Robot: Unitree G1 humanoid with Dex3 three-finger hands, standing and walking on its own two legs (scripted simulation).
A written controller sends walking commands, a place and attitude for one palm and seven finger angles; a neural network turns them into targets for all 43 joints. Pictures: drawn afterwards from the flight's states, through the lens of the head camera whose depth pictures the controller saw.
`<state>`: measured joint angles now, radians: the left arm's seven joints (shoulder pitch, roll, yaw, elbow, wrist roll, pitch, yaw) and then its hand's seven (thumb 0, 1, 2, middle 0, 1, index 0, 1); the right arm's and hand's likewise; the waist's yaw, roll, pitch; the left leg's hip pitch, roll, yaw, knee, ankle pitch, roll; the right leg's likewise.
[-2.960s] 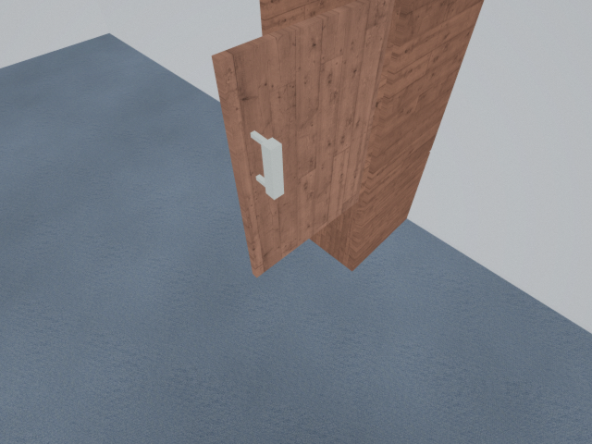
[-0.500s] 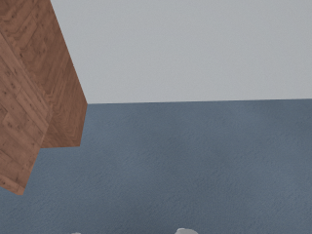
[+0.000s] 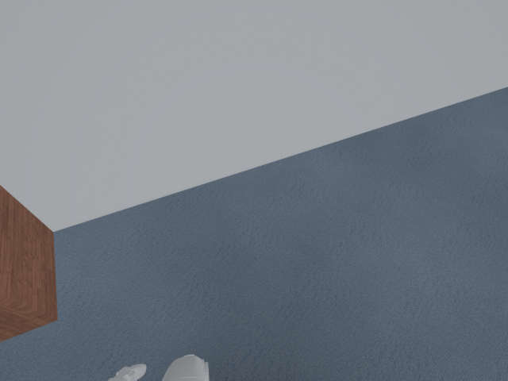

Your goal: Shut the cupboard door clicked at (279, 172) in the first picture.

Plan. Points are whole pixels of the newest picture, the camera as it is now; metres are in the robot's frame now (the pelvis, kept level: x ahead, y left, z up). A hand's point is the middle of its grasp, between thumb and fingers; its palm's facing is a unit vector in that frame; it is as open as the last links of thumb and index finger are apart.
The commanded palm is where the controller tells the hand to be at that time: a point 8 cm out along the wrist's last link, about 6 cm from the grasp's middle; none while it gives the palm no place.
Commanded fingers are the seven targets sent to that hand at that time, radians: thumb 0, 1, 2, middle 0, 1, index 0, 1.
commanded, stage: walk to a spot facing it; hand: left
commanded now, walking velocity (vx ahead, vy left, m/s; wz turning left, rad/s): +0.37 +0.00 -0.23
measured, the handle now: out of the picture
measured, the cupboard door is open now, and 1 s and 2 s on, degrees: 87 87 87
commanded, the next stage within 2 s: turn to face it in 0.80 s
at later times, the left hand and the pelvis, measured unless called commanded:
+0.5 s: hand (169, 277) +0.32 +0.18 -0.16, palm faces -0.16 -0.97 -0.18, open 7.4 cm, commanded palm none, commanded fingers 0.00 0.90 0.90 -0.20 -0.30 -0.20 -0.30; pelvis +0.22 +0.00 +0.00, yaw -10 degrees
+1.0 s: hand (201, 214) +0.49 +0.13 -0.19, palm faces -0.20 -0.96 -0.18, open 7.3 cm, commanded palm none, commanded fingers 0.00 0.90 0.90 -0.20 -0.30 -0.20 -0.30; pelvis +0.45 -0.05 -0.01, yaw -14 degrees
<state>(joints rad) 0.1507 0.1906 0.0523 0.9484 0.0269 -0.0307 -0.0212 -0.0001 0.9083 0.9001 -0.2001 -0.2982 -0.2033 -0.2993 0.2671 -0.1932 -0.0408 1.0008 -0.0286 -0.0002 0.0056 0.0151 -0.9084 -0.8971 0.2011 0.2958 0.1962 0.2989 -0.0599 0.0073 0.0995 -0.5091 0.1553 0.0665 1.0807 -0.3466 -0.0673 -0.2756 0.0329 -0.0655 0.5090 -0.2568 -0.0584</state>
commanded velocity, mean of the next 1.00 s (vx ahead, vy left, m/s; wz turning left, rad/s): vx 0.30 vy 0.00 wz -0.11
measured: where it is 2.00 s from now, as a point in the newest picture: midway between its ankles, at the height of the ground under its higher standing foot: (285, 263)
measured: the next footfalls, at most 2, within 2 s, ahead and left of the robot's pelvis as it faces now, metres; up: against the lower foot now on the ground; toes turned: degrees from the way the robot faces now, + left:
left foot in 0.20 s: +0.21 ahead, +0.15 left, +0.00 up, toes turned +3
right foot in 0.56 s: +0.34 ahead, -0.14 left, +0.00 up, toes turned -17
